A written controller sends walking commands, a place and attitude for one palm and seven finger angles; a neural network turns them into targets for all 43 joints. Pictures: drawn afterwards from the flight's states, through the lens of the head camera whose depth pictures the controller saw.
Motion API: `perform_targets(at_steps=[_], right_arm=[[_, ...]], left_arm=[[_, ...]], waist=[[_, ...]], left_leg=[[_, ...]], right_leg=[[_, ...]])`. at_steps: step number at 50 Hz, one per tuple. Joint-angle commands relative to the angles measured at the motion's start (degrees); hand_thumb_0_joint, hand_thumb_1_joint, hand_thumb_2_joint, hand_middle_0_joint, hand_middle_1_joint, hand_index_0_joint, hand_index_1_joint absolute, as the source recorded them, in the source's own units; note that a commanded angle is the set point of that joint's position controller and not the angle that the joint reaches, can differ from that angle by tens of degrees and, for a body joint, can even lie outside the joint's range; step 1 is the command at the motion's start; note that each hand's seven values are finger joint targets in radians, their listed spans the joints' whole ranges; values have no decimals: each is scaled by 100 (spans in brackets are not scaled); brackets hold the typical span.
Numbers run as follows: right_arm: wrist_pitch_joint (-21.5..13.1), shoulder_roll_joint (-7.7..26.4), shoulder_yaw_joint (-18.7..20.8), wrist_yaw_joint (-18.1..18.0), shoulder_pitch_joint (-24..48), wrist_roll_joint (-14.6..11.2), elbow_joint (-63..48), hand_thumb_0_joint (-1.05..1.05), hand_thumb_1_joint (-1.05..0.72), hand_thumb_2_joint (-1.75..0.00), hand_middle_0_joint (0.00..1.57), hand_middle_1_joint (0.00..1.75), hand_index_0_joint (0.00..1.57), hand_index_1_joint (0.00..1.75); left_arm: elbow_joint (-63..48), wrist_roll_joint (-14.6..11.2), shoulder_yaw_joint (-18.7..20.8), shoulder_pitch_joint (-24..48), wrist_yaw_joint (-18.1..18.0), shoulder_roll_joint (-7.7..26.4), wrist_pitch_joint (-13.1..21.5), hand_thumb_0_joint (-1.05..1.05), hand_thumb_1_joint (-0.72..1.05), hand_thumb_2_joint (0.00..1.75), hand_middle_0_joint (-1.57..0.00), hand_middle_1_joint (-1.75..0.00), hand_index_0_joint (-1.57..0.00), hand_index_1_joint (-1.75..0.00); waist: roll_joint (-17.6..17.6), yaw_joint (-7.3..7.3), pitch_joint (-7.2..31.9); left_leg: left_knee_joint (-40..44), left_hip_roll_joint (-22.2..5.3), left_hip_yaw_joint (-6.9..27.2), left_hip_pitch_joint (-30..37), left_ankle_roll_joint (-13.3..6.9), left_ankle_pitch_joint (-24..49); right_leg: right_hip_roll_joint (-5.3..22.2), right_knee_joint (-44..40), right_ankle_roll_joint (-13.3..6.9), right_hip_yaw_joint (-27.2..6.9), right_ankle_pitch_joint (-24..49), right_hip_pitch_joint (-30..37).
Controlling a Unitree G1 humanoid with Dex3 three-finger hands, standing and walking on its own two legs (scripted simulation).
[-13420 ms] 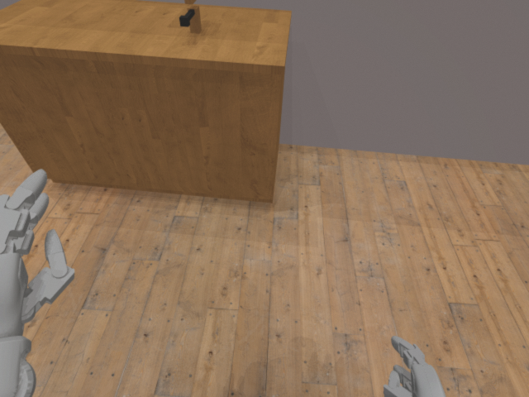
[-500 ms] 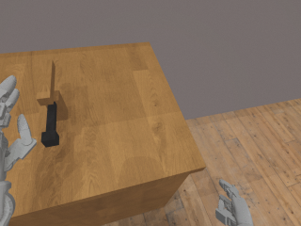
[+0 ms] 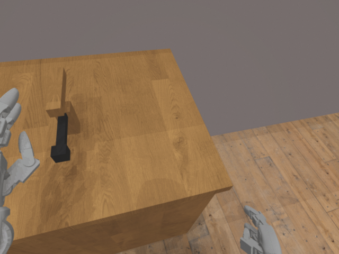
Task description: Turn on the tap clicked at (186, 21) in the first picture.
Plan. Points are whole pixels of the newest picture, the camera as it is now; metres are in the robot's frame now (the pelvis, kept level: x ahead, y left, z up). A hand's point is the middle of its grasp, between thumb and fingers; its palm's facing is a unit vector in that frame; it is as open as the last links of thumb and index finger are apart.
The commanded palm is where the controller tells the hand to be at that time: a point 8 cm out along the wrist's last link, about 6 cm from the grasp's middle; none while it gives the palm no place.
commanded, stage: look again from close up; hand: left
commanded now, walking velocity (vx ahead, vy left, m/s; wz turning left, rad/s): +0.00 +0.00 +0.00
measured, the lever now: (60, 153) +0.28 +0.26 +0.08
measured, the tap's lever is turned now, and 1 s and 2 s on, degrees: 0 0 0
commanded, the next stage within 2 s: shuffle to correct the standing spot in 0.18 s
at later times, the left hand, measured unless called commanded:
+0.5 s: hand (43, 166) +0.21 +0.23 +0.16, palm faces +0.39 -0.84 -0.38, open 7.5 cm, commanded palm +0.15 +0.26 +0.18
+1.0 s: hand (56, 194) +0.17 +0.19 +0.17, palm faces +0.32 -0.80 -0.50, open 7.4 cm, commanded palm +0.10 +0.23 +0.18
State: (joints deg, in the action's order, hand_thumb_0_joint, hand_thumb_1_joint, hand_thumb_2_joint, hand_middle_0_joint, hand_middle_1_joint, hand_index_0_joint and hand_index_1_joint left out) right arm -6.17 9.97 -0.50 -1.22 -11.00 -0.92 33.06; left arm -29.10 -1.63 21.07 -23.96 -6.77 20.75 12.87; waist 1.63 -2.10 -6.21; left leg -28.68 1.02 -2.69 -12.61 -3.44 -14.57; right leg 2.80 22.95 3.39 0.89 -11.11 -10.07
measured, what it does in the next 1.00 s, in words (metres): lifts its right foot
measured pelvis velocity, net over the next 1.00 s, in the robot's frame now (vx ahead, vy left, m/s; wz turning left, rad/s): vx -0.06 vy -0.05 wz -0.01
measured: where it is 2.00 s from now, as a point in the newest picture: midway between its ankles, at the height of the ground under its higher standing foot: outside the picture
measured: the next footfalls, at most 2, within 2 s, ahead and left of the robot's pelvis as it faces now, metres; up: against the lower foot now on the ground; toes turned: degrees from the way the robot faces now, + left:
right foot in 1.08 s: -0.04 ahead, -0.22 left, +0.00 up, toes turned -1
left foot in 1.32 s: -0.05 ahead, +0.02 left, +0.00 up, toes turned +0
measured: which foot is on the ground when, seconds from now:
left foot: down 0.00-1.00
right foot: down 0.00-0.90, up 0.92-1.00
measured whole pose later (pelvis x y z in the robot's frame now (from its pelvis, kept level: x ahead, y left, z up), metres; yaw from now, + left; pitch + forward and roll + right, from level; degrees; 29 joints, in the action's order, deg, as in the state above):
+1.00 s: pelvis -0.06 -0.05 -0.01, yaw -1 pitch +2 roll -3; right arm -9.8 9.0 2.7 -2.3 -10.8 1.7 35.1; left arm -36.0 -3.2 29.3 -26.2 -4.7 26.6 19.3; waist 2.2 -0.5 -9.4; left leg -34.4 -4.0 0.6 -25.3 0.5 -11.0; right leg -1.9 40.0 -1.0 0.9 -23.0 -23.6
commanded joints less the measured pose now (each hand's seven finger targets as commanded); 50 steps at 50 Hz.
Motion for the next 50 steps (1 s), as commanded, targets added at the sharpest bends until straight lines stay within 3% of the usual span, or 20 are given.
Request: perform_targets(at_steps=[1,14,15,19,20,27,29,32,35,37,39,40,42,43,44,45,46,47,49,50], right_arm=[[-328,842,347,-97,414,-8,-916,0,-90,-90,20,30,20,30],[-339,843,385,-118,453,-22,-854,0,-90,-90,20,30,20,30],[-320,848,360,-114,408,-12,-874,0,-90,-90,20,30,20,30],[-324,821,382,-130,498,-39,-929,0,-90,-90,20,30,20,30],[-298,842,374,-111,432,-24,-940,0,-90,-90,20,30,20,30],[-360,783,432,-8,374,7,-1088,0,-90,-90,20,30,20,30],[-377,768,439,9,377,8,-1066,0,-90,-90,20,30,20,30],[-418,783,489,3,290,36,-1096,0,-90,-90,20,30,20,30],[-423,743,508,-42,200,61,-1005,0,-90,-90,20,30,20,30],[-481,716,529,-88,149,84,-916,0,-90,-90,20,30,20,30],[-486,666,533,-122,179,68,-774,0,-90,-90,20,30,20,30],[-461,614,490,-129,163,114,-720,0,-90,-90,20,30,20,30],[-536,639,496,-176,273,128,-693,0,-90,-90,20,30,20,30],[-581,658,494,-204,298,132,-690,0,-90,-90,20,30,20,30],[-617,693,484,-246,461,130,-688,0,-90,-90,20,30,20,30],[-626,731,479,-240,399,181,-698,0,-90,-90,20,30,20,30],[-661,704,486,-224,317,285,-666,0,-90,-90,20,30,20,30],[-688,696,564,-213,207,332,-599,0,-90,-90,20,30,20,30],[-803,729,665,-104,158,294,-595,0,-90,-90,20,30,20,30],[-840,763,688,-38,67,310,-563,0,-90,-90,20,30,20,30]], left_arm=[[-1058,-43,544,302,-69,824,336,0,90,90,-20,-30,-20,-30],[-1220,-49,698,104,-129,957,344,0,90,90,-20,-30,-20,-30],[-1148,-69,567,146,-110,820,337,0,90,90,-20,-30,-20,-30],[-1227,-91,694,253,-136,957,324,0,90,90,-20,-30,-20,-30],[-1212,-103,568,300,-106,819,333,0,90,90,-20,-30,-20,-30],[-1671,-127,785,104,-61,975,445,0,90,90,-20,-30,-20,-30],[-1689,-153,946,-127,-56,1064,454,0,90,90,-20,-30,-20,-30],[-1813,-214,951,-111,32,1047,531,0,90,90,-20,-30,-20,-30],[-1839,-272,966,-170,46,1038,562,0,90,90,-20,-30,-20,-30],[-1967,-276,1090,-44,16,1203,658,0,90,90,-20,-30,-20,-30],[-1888,-284,1290,-256,-58,1335,661,0,90,90,-20,-30,-20,-30],[-1858,-301,1188,-340,-52,1243,667,0,90,90,-20,-30,-20,-30],[-1960,-280,1333,-347,-54,1372,787,0,90,90,-20,-30,-20,-30],[-1906,-285,1408,-428,-38,1384,854,0,90,90,-20,-30,-20,-30],[-1835,-278,1498,-508,-31,1421,890,0,90,90,-20,-30,-20,-30],[-1796,-286,1406,-462,56,1302,939,0,90,90,-20,-30,-20,-30],[-1923,-219,1444,-202,104,1383,983,0,90,90,-20,-30,-20,-30],[-1901,-213,1449,-105,140,1325,1037,0,90,90,-20,-30,-20,-30],[-1952,-218,1372,-253,199,1161,1082,0,90,90,-20,-30,-20,-30],[-1985,-200,1249,-240,268,1082,1093,0,90,90,-20,-30,-20,-30]], waist=[[-451,90,950],[-482,94,1101],[-387,96,1001],[-540,79,831],[-591,76,832],[-960,26,1097],[-790,27,1168],[-607,52,1134],[-102,133,1299],[189,187,1246],[396,212,1342],[382,217,1407],[147,201,1300],[-156,190,1253],[-816,192,1214],[-1304,212,1247],[-1524,251,1064],[-1413,251,990],[-1490,112,1432],[-1413,101,1570]], left_leg=[[883,-630,533,-311,198,225],[742,-613,538,-62,195,596],[802,-628,579,-127,210,651],[887,-860,629,-160,243,872],[933,-911,667,-265,222,916],[597,-1346,789,-467,77,1233],[388,-1363,795,-444,90,1482],[7,-1258,730,-665,129,1102],[-537,-815,480,-496,257,226],[-858,-505,395,-382,297,-582],[-1107,-373,399,-60,320,-628],[-968,-401,427,-123,293,-622],[-257,-627,636,-283,205,-489],[208,-959,993,-466,102,-330],[683,-1529,1546,-755,-89,50],[1213,-2172,2112,-1389,-393,-139],[1430,-2431,2250,-1634,-629,-37],[1138,-2413,2077,-1364,-699,815],[237,-2196,1535,175,-449,3366],[86,-2091,1535,469,-315,3744]], right_leg=[[100,-103,-395,-116,619,666],[155,-103,-431,-212,857,613],[116,-120,-416,-168,839,579],[68,69,-351,-164,881,428],[32,162,-344,-112,851,474],[67,595,-374,-69,670,399],[64,573,-415,-99,849,336],[197,557,-571,-347,1134,144],[523,248,-820,-834,1273,-393],[804,-175,-949,-1099,625,-904],[1044,-453,-1118,-1289,55,-1314],[1062,-401,-1100,-1079,-80,-1197],[760,-84,-916,-731,-92,-1136],[465,266,-762,-516,-145,-1040],[122,957,-595,-310,-173,-888],[-165,1827,-420,-129,-912,-414],[-253,2502,-366,-278,-1560,-445],[-228,2537,-396,-444,-1706,-661],[-141,1561,-487,-316,-1375,-963],[-147,1102,-541,-251,-1108,-804]])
